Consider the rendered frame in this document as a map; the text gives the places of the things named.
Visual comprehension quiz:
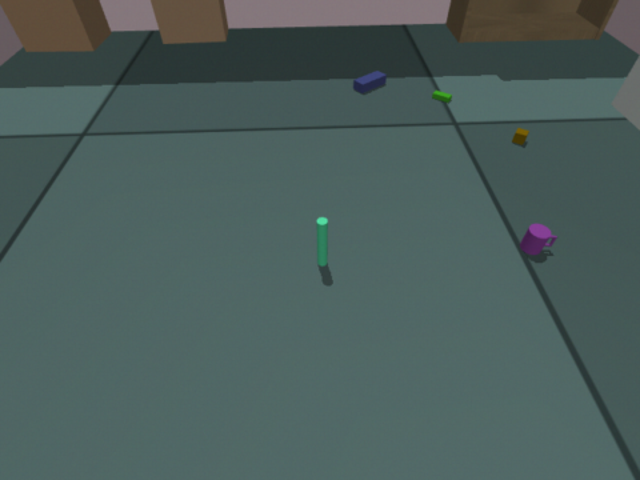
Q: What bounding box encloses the bookshelf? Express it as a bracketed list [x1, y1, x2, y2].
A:
[446, 0, 619, 43]

